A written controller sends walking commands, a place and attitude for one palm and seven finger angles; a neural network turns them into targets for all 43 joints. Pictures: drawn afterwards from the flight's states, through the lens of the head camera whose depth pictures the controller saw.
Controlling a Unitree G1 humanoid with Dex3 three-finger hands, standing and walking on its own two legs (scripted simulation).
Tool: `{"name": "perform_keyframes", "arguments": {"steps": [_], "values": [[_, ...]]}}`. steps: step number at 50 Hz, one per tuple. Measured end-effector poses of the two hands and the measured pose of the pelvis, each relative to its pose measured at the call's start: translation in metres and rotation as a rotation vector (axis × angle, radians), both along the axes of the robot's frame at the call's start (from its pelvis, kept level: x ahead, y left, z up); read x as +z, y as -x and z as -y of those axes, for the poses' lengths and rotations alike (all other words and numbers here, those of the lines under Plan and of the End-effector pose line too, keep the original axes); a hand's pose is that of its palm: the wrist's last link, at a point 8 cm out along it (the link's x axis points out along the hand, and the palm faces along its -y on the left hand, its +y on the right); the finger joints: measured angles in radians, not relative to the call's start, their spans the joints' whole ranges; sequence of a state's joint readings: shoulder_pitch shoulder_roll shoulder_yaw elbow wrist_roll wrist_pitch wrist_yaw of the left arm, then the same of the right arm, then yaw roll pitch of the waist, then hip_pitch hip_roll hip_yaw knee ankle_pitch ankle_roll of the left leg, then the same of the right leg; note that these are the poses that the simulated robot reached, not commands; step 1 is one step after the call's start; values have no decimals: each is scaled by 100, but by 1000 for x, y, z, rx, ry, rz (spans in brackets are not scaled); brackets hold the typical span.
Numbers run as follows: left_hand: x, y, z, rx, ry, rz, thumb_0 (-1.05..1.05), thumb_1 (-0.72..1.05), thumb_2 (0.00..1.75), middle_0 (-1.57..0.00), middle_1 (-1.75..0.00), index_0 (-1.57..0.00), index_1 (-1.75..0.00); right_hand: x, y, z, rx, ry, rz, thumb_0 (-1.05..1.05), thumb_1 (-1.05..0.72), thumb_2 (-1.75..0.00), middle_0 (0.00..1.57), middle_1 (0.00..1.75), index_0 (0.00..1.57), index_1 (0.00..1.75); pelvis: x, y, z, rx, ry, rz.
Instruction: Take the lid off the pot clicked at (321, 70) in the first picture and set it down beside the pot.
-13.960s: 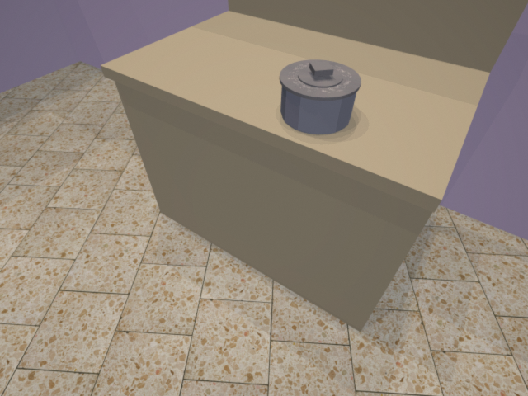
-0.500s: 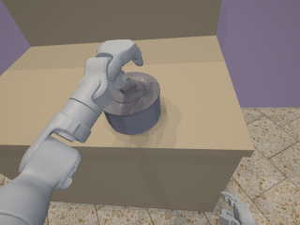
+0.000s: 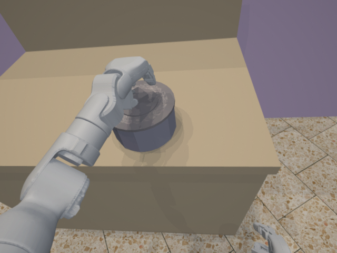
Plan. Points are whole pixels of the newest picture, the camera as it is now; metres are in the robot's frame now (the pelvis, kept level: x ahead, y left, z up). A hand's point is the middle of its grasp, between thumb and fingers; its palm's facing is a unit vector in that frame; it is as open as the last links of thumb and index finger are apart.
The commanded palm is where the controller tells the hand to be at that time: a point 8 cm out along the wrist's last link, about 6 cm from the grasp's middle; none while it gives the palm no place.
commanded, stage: lower the open fingers around the knob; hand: left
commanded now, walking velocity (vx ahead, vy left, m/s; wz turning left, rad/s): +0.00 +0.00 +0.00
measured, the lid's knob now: (136, 96) +0.47 +0.09 +0.13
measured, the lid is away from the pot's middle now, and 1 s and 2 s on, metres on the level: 0.00 0.00 0.00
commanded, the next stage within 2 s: close the fingers and squeeze the knob in 0.48 s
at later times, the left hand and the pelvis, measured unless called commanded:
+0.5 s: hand (132, 100) +0.43 +0.09 +0.15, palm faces -0.25 -0.03 -0.97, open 9.8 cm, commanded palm +0.42 +0.10 +0.22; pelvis +0.00 +0.00 +0.00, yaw +0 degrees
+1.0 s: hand (135, 98) +0.44 +0.08 +0.15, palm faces -0.26 -0.03 -0.97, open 9.0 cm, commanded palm +0.42 +0.09 +0.22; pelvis +0.00 +0.00 +0.00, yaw +0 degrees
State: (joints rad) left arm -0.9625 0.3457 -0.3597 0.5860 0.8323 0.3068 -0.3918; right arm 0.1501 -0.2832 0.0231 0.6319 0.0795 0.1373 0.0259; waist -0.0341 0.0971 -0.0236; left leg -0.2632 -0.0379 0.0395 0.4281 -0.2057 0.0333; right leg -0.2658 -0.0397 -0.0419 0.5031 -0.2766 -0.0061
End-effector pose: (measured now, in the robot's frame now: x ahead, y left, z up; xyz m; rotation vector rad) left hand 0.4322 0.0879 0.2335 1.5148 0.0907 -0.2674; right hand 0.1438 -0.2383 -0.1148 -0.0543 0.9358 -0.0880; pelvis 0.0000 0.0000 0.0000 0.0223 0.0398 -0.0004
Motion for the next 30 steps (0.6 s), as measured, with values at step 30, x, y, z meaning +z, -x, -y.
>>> {"name": "perform_keyframes", "arguments": {"steps": [30], "values": [[-21,2,-4,7,-6,-26,0,-31,156,-87,-8,-88,-8,0,-7,-12,15,-17,-6,1,-90,-90,20,30,19,30,-1,-2,-5,9,5,-7]]}}
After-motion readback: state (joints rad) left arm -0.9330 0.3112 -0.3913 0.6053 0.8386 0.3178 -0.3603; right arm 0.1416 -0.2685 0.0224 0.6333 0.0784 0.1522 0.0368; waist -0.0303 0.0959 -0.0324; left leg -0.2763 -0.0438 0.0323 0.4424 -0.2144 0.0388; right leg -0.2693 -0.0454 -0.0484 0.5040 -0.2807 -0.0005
